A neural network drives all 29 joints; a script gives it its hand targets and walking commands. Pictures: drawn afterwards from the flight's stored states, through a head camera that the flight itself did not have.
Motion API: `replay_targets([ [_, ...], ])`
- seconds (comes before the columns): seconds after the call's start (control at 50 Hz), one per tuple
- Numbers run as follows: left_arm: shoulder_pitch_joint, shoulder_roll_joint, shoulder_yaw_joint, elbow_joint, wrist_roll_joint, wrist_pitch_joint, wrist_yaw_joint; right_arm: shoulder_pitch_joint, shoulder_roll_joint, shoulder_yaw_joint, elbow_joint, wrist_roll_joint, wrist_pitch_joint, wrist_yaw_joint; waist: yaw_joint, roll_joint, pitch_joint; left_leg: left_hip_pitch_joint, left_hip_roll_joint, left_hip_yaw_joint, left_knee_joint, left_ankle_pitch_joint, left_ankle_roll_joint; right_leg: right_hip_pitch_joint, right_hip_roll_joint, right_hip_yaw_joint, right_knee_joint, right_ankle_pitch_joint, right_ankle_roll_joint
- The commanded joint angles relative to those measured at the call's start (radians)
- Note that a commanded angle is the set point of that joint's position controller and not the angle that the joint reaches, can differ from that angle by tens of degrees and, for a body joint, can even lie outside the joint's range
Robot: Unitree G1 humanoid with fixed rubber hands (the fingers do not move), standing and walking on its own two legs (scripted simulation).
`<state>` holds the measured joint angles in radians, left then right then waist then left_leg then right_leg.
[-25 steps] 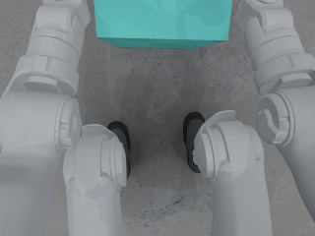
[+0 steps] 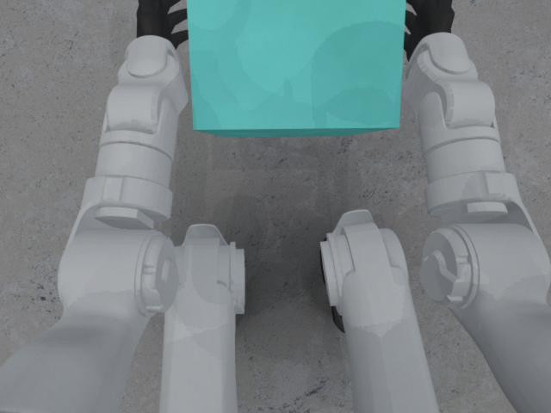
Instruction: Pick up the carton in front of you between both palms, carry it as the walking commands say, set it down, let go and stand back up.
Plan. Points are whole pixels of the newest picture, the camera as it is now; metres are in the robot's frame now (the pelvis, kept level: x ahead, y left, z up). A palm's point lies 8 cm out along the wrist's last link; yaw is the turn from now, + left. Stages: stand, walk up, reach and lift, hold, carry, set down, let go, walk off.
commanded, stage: reach and lift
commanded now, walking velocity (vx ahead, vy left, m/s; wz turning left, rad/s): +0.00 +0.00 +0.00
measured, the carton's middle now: (289, 57) +0.54 -0.04 -0.19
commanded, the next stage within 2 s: none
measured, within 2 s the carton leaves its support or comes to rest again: neither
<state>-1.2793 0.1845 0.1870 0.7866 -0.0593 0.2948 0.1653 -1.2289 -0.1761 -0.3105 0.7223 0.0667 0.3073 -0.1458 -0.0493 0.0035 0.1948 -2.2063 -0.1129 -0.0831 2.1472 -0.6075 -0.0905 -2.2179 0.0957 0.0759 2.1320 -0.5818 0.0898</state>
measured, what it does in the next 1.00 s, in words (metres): rises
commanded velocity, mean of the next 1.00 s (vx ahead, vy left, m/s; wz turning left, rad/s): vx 0.00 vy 0.00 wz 0.00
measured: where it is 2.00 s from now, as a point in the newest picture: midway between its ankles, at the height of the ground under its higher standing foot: (280, 307)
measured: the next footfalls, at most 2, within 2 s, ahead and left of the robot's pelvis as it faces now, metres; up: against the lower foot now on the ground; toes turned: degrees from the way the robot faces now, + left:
none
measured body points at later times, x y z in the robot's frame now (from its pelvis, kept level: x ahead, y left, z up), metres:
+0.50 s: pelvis +0.00 +0.00 +0.12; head +0.26 -0.01 +0.48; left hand +0.51 +0.12 +0.05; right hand +0.49 -0.18 +0.05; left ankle +0.10 +0.13 -0.35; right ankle +0.11 -0.13 -0.35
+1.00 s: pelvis +0.05 +0.00 +0.26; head +0.19 +0.00 +0.68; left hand +0.46 +0.14 +0.21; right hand +0.45 -0.17 +0.21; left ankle +0.10 +0.13 -0.35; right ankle +0.11 -0.13 -0.35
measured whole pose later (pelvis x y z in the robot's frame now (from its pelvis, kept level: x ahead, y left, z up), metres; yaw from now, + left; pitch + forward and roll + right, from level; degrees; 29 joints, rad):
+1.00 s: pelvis +0.05 +0.00 +0.26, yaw +0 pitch +30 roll +0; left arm -0.64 -0.09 0.36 0.66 0.18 0.33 0.07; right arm -0.63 0.07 -0.38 0.64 -0.18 0.34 -0.05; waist -0.02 0.02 -0.23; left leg -1.31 -0.10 -0.13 1.27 -0.48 -0.04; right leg -1.32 0.08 0.12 1.26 -0.46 0.05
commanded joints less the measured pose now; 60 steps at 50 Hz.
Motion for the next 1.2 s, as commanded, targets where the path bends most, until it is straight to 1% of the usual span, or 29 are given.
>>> replay_targets([
  [0.0,-0.684,-1.12,-0.402,-0.199,-0.063,-0.009,-0.274,-0.708,1.084,0.493,-0.16,0.083,0.009,0.316,-0.018,0.032,-1.591,0.705,-0.069,0.195,-0.232,0.431,0.062,0.755,0.063,-0.2,-0.236,0.472,-0.029],
  [0.04,-0.623,-1.128,-0.313,-0.073,0.004,0.006,-0.293,-0.654,1.103,0.411,-0.045,0.01,0.024,0.329,-0.011,0.03,-1.344,0.584,-0.067,0.194,-0.296,0.268,0.063,0.628,0.062,-0.196,-0.295,0.309,-0.039],
  [0.08,-0.588,-1.129,-0.213,0.012,0.072,0.019,-0.308,-0.624,1.109,0.32,0.035,-0.059,0.035,0.34,-0.009,0.028,-1.215,0.526,-0.069,0.191,-0.356,0.174,0.07,0.57,0.063,-0.195,-0.349,0.208,-0.049],
  [0.1,-0.579,-1.125,-0.17,0.039,0.101,0.024,-0.316,-0.62,1.106,0.281,0.055,-0.087,0.038,0.345,-0.009,0.027,-1.189,0.512,-0.07,0.187,-0.379,0.151,0.073,0.563,0.063,-0.194,-0.37,0.182,-0.052],
  [0.14,-0.572,-1.129,-0.118,0.072,0.139,0.027,-0.324,-0.617,1.103,0.234,0.076,-0.126,0.039,0.35,-0.011,0.026,-1.184,0.518,-0.072,0.184,-0.419,0.135,0.073,0.571,0.065,-0.194,-0.409,0.161,-0.057],
  [0.18,-0.573,-1.133,-0.088,0.083,0.159,0.027,-0.33,-0.625,1.103,0.213,0.076,-0.148,0.04,0.353,-0.014,0.021,-1.204,0.535,-0.074,0.182,-0.451,0.132,0.072,0.598,0.064,-0.191,-0.443,0.157,-0.059],
  [0.22,-0.579,-1.144,-0.084,0.077,0.165,0.028,-0.334,-0.633,1.114,0.213,0.064,-0.155,0.04,0.354,-0.014,0.017,-1.242,0.563,-0.076,0.182,-0.48,0.135,0.071,0.639,0.064,-0.189,-0.474,0.161,-0.059],
  [0.28,-0.588,-1.171,-0.113,0.04,0.153,0.034,-0.341,-0.64,1.143,0.243,0.031,-0.145,0.047,0.358,-0.015,0.011,-1.332,0.625,-0.078,0.185,-0.517,0.155,0.068,0.718,0.064,-0.188,-0.511,0.185,-0.056],
  [0.38,-0.566,-1.233,-0.21,-0.058,0.108,0.054,-0.348,-0.606,1.213,0.343,-0.04,-0.095,0.069,0.364,-0.008,0.01,-1.491,0.758,-0.079,0.189,-0.573,0.216,0.063,0.867,0.068,-0.189,-0.562,0.257,-0.045],
  [0.48,-0.48,-1.284,-0.299,-0.126,0.069,0.074,-0.355,-0.507,1.264,0.433,-0.087,-0.053,0.088,0.367,0.002,0.011,-1.53,0.863,-0.077,0.181,-0.632,0.283,0.054,0.976,0.075,-0.183,-0.615,0.328,-0.037],
  [0.54,-0.41,-1.307,-0.336,-0.142,0.054,0.076,-0.357,-0.435,1.282,0.467,-0.101,-0.042,0.088,0.366,0.003,0.013,-1.498,0.913,-0.077,0.168,-0.672,0.317,0.048,1.021,0.077,-0.174,-0.653,0.36,-0.036],
  [0.62,-0.313,-1.327,-0.363,-0.142,0.048,0.066,-0.355,-0.34,1.295,0.487,-0.101,-0.042,0.075,0.363,0.003,0.016,-1.421,0.976,-0.076,0.149,-0.735,0.342,0.044,1.07,0.078,-0.158,-0.716,0.379,-0.039],
  [0.78,-0.145,-1.347,-0.365,-0.123,0.072,0.029,-0.344,-0.172,1.311,0.481,-0.072,-0.074,0.039,0.355,0.007,0.016,-1.255,1.113,-0.072,0.111,-0.885,0.347,0.049,1.185,0.075,-0.122,-0.865,0.372,-0.05],
  [0.92,-0.007,-1.358,-0.375,-0.127,0.095,0.007,-0.338,-0.036,1.327,0.489,-0.066,-0.098,0.019,0.351,0.015,0.01,-1.149,1.255,-0.06,0.08,-1.022,0.359,0.057,1.326,0.065,-0.092,-1.003,0.377,-0.056],
  [1.04,0.111,-1.369,-0.413,-0.158,0.097,0.001,-0.338,0.082,1.34,0.528,-0.089,-0.102,0.01,0.35,0.019,0.006,-1.074,1.398,-0.047,0.053,-1.144,0.404,0.062,1.475,0.054,-0.065,-1.125,0.419,-0.063],
  [1.18,0.255,-1.372,-0.461,-0.202,0.096,0.009,-0.342,0.224,1.349,0.574,-0.129,-0.105,0.016,0.349,0.02,0.004,-0.963,1.584,-0.03,0.019,-1.298,0.483,0.068,1.65,0.038,-0.033,-1.273,0.497,-0.07],
])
